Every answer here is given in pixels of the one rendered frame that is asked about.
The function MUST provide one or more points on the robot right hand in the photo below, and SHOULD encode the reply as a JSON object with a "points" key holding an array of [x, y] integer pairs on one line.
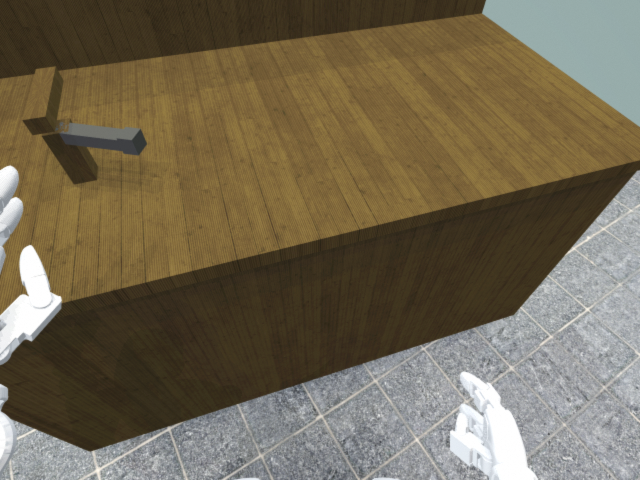
{"points": [[495, 438]]}

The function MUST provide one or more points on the robot left hand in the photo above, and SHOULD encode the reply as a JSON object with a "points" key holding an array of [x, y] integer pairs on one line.
{"points": [[27, 316]]}

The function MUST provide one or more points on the counter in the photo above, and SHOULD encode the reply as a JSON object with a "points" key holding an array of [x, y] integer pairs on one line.
{"points": [[325, 183]]}

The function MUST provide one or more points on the tap lever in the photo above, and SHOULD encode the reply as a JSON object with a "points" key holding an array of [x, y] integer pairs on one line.
{"points": [[129, 140]]}

